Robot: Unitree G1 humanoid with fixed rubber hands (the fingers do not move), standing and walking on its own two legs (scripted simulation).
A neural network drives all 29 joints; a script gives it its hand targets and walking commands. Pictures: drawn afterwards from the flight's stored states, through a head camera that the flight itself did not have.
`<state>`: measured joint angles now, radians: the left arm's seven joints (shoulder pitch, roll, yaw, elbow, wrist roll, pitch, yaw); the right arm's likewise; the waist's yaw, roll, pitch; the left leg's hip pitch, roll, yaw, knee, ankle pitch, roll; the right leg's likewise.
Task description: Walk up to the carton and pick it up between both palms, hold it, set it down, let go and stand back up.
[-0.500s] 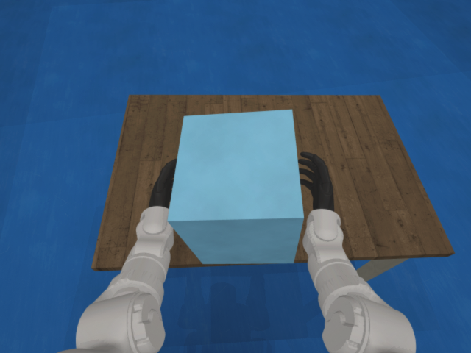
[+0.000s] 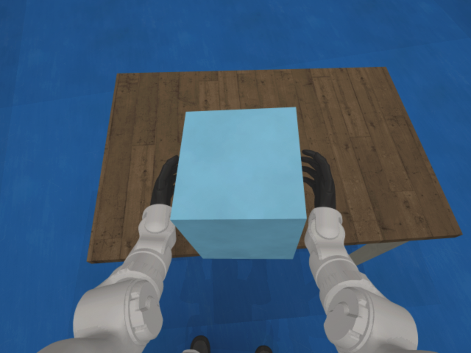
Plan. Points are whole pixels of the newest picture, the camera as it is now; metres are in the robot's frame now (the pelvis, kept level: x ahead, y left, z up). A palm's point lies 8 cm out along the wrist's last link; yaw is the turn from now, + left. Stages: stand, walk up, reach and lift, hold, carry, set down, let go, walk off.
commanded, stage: set down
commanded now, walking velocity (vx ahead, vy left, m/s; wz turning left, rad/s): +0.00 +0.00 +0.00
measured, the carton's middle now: (243, 191) +0.41 +0.01 -0.07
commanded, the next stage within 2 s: none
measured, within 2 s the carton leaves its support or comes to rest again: rests again in 0.26 s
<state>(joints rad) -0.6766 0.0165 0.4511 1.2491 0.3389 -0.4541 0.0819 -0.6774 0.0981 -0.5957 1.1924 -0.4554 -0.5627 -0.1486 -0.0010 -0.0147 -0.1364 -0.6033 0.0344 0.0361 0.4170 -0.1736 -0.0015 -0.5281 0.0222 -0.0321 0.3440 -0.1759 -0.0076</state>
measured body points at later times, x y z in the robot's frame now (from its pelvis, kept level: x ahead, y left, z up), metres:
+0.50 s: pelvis -0.02 +0.00 -0.02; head +0.10 +0.02 +0.42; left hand +0.38 +0.16 -0.06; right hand +0.38 -0.14 -0.04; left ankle -0.01 +0.11 -0.74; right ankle -0.03 -0.11 -0.74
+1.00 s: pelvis -0.03 +0.00 -0.03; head +0.09 +0.02 +0.40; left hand +0.38 +0.15 -0.06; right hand +0.37 -0.14 -0.05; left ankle -0.01 +0.11 -0.74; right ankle -0.03 -0.11 -0.74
